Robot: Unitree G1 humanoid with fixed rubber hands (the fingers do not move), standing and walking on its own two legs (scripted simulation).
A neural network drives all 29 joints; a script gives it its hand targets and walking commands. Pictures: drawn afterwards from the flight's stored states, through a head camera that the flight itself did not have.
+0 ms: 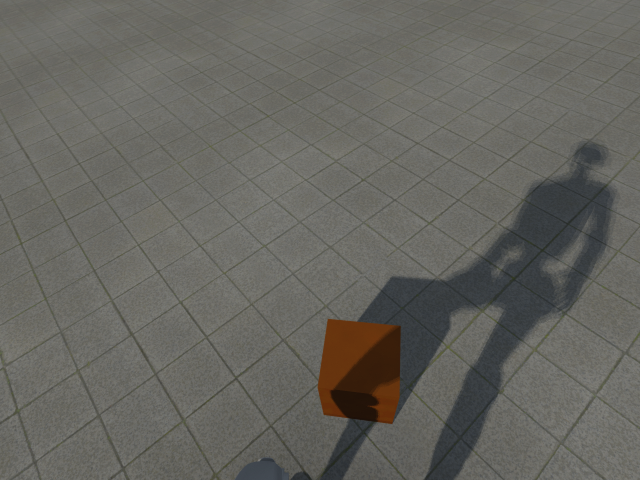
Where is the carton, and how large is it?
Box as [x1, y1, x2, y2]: [318, 319, 400, 423]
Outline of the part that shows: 328,319 318,381 318,391 323,413 328,415 391,423 399,397 400,326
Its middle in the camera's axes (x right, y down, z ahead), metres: +0.12 +0.38 +1.14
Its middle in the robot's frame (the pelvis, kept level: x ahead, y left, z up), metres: +0.51 -0.02 -0.66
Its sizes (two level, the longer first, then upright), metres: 0.210 0.200 0.250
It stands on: the floor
